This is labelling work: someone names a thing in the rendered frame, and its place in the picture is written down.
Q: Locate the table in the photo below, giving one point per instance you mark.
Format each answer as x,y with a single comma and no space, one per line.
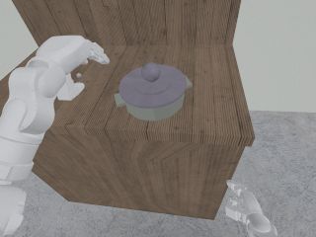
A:
98,153

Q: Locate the knob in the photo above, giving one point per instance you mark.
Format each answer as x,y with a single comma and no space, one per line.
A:
150,71

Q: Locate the lid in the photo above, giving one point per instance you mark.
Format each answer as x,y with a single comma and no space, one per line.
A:
167,89

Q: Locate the right robot forearm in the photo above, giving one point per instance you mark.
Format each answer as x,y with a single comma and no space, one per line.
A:
258,225

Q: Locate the left robot upper arm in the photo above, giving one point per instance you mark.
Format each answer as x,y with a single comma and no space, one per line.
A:
12,204

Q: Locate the pot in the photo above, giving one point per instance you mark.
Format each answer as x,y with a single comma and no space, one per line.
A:
153,114

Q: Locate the left robot hand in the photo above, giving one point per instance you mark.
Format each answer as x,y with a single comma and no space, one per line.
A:
69,52

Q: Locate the left robot forearm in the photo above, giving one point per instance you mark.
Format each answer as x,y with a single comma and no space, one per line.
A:
27,115

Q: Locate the right robot hand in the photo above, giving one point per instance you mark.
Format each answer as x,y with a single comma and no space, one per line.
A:
239,209

